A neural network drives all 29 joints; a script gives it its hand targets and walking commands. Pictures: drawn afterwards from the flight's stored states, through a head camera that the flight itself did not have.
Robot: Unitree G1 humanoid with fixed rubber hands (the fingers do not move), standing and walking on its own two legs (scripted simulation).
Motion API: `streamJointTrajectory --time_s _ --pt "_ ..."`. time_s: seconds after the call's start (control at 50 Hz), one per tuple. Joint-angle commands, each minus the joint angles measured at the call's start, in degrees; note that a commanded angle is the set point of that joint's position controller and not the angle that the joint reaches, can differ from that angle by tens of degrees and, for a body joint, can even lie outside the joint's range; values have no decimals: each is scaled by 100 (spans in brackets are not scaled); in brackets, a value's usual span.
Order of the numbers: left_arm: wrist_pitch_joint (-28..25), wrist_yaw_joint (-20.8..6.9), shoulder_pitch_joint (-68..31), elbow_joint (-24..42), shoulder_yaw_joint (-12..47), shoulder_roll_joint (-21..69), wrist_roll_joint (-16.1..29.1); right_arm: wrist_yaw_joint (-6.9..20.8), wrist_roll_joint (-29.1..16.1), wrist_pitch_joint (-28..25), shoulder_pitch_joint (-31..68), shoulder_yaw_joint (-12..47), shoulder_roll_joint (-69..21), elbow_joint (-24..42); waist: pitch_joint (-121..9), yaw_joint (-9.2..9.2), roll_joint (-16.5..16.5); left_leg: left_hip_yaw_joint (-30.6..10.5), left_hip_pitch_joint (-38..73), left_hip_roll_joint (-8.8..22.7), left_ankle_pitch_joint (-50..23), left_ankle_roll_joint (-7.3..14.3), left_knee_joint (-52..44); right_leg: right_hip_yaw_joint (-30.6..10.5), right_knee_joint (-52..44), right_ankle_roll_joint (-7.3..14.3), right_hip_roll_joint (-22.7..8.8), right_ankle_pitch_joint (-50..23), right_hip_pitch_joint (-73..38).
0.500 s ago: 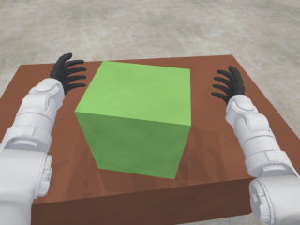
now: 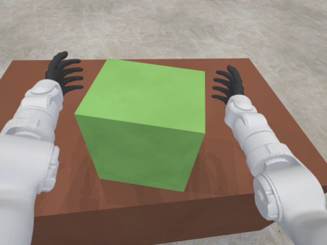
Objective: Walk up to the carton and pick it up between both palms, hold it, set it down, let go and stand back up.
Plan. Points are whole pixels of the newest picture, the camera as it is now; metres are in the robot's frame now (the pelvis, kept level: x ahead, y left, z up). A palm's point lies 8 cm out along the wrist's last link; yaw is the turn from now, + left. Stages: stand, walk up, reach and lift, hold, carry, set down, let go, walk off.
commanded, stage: reach and lift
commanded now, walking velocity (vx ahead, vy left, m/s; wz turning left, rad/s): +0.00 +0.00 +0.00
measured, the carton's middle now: (148, 129) +0.46 -0.03 +0.01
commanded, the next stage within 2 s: none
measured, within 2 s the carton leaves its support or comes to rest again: neither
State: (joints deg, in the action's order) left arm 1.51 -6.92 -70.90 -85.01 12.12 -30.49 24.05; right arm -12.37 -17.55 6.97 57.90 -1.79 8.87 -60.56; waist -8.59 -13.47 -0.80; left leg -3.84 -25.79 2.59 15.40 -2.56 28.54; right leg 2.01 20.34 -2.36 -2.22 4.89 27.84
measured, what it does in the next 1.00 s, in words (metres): stands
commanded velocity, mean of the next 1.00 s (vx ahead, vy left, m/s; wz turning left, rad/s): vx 0.00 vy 0.00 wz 0.00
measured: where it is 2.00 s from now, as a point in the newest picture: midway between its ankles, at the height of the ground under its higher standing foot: outside the picture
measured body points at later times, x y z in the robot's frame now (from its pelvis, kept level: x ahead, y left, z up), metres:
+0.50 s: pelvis -0.02 +0.00 -0.03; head +0.08 +0.02 +0.41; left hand +0.50 +0.17 +0.06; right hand +0.41 -0.23 +0.03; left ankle -0.03 +0.14 -0.74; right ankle +0.04 -0.15 -0.74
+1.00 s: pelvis -0.02 +0.00 -0.03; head +0.07 +0.03 +0.40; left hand +0.50 +0.15 +0.05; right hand +0.42 -0.22 +0.05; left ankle -0.03 +0.14 -0.74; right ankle +0.04 -0.15 -0.74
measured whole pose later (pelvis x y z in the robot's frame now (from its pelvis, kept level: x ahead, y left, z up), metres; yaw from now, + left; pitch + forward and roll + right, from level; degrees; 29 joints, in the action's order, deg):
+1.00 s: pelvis -0.02 +0.00 -0.03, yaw +0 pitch +26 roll -2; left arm -14.9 -2.9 -69.2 -94.2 14.3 -21.5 22.7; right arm -12.5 -14.5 -9.2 58.6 -6.0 5.6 -74.1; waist -15.9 -12.2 1.5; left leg -4.7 -50.0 1.7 19.3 -2.7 43.5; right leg 1.9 35.3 -2.5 -2.8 8.7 52.0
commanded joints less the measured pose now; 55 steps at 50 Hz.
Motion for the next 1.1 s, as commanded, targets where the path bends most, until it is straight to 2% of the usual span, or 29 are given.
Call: streamJointTrajectory --time_s 0.0,0.02,0.08,0.1,0.14,0.16,0.18,0.2,0.22,0.24,0.28,0.36,0.4,0.48,0.5,0.56,0.58,0.6,0.76,0.78,0.82,0.88,0.9,0.94,0.96,1.02,1.04,1.06,1.08 --pt "-603 -3 -2648 510 47 -613 19 -21 17 -537 2408 -88 977 555 -3313 -81 1152 446 745 -421 -2180 -253 -53 205 483 318 360 -2391 -2444" --pt "-700 30 -2649 574 62 -540 -22 -4 63 -641 2392 -145 1047 463 -3337 -93 1234 406 873 -400 -2340 -302 34 225 501 311 384 -2285 -2243" --pt "-989 122 -2724 523 205 -532 77 66 -1 -833 2474 -40 990 424 -3502 43 1217 415 666 -413 -2054 -279 111 236 572 348 366 -1923 -1990" --pt "-1065 139 -2718 325 290 -478 151 69 25 -875 2524 -98 956 338 -3426 -28 1175 400 518 -413 -1823 -238 114 243 607 324 354 -1758 -1881" --pt "-1252 201 -2803 239 237 -499 191 98 39 -1011 2613 -13 877 393 -3485 137 1091 432 160 -427 -1628 -175 179 217 769 284 328 -1694 -1798" --pt "-1311 220 -2850 71 382 -441 299 107 31 -1048 2662 -1 831 365 -3510 98 1082 388 52 -443 -1411 -147 202 260 804 300 316 -1473 -1560" --pt "-1395 259 -2865 75 396 -450 325 132 42 -1108 2696 -14 789 423 -3670 157 975 422 -102 -461 -1322 -121 279 260 898 269 312 -1428 -1481" --pt "-1462 276 -2936 -36 471 -401 378 148 85 -1127 2733 -26 804 294 -3642 106 1029 398 -215 -456 -1051 -102 272 291 954 284 294 -1180 -1281" --pt "-1550 298 -2965 43 560 -367 463 153 111 -1203 2746 -56 785 340 -3823 55 1002 387 -214 -452 -1065 -96 366 315 1029 273 281 -1237 -1126" --pt "-1611 320 -2977 -7 553 -398 527 179 94 -1258 2758 -10 823 359 -4002 109 968 358 -242 -467 -1115 -108 445 305 1130 271 287 -1233 -1047" --pt "-1704 343 -3007 -87 660 -326 552 200 168 -1346 2629 -123 879 -97 -4196 -37 1102 340 -193 -433 -1168 -180 635 382 1301 279 302 -1227 -664" --pt "-1830 343 -2884 -466 552 -337 503 182 188 -1590 2642 -70 836 -141 -4712 96 1131 422 -604 -464 -1240 -219 960 321 1636 269 302 -1524 -612" --pt "-1910 351 -2811 -376 590 -174 526 179 199 -1736 2587 -104 834 -172 -4940 -38 1175 395 -641 -461 -1422 -294 1067 338 1727 274 329 -1717 -645" --pt "-1992 343 -2760 -167 334 -205 279 136 204 -1972 2522 -148 738 -11 -5414 97 1312 437 -561 -459 -2001 -383 1270 292 1763 251 386 -2174 -793" --pt "-1982 343 -2841 -63 400 -101 289 135 189 -1996 2581 -216 784 7 -5354 -12 1378 379 -404 -459 -2196 -428 1288 371 1722 277 411 -2127 -669" --pt "-1975 302 -2656 -62 283 -107 229 106 181 -2084 2403 -141 742 37 -5266 38 1288 433 -445 -490 -2345 -417 1372 346 1791 243 405 -2329 -784" --pt "-1984 309 -2772 73 261 -93 187 113 228 -2091 2454 -229 770 -42 -5321 -13 1349 435 -401 -489 -2340 -450 1373 334 1720 259 391 -2313 -797" --pt "-2017 321 -2786 254 255 -135 198 105 182 -2107 2503 -189 725 202 -5434 16 1351 426 -478 -504 -2351 -428 1357 323 1732 258 387 -2299 -843" --pt "-1993 351 -2857 75 235 81 115 94 295 -1962 2542 -266 502 4 -4987 -5 1312 464 -710 -536 -1749 -303 1164 247 1705 253 310 -1925 -712" --pt "-1971 341 -2833 -16 240 199 43 88 296 -1959 2495 -280 457 -218 -4850 -79 1350 449 -633 -538 -1717 -315 1163 278 1678 272 318 -1839 -563" --pt "-1942 331 -2792 -37 309 371 53 86 275 -1896 2449 -228 350 -387 -4634 -88 1274 429 -579 -505 -1725 -311 1152 297 1661 282 318 -1742 -428" --pt "-1987 398 -2849 67 291 527 -24 103 321 -1916 2615 -303 302 -370 -4744 -55 1450 397 -398 -468 -1809 -383 1189 332 1633 324 338 -1584 -215" --pt "-1990 441 -2875 138 201 517 -122 102 378 -1934 2655 -352 305 -353 -4900 29 1516 419 -312 -469 -1941 -409 1190 332 1596 333 343 -1597 -181" --pt "-1960 443 -2808 57 199 662 -138 72 419 -1934 2734 -370 207 -261 -4745 5 1361 440 -374 -458 -1839 -379 1165 350 1588 312 331 -1586 -287" --pt "-2006 457 -2842 188 175 701 -161 89 423 -1952 2670 -381 166 -269 -4894 -4 1392 410 -405 -472 -1913 -400 1215 346 1617 330 341 -1671 -317" --pt "-2011 482 -2849 205 52 877 -240 146 464 -1854 2682 -360 -51 -234 -4608 60 1235 450 -477 -483 -1717 -345 1103 323 1552 303 318 -1438 -330" --pt "-2010 485 -2849 217 81 883 -235 145 485 -1845 2698 -360 -88 -222 -4620 16 1284 436 -480 -489 -1650 -334 1086 340 1534 335 317 -1411 -327" --pt "-2011 492 -2843 183 -16 924 -321 152 575 -1824 2728 -427 -164 -204 -4503 73 1218 437 -553 -471 -1548 -303 1052 317 1540 310 307 -1324 -341" --pt "-2007 494 -2961 213 87 1012 -322 166 579 -1818 2812 -511 -103 -254 -4441 13 1342 393 -516 -480 -1488 -350 1021 364 1541 330 309 -1185 -205"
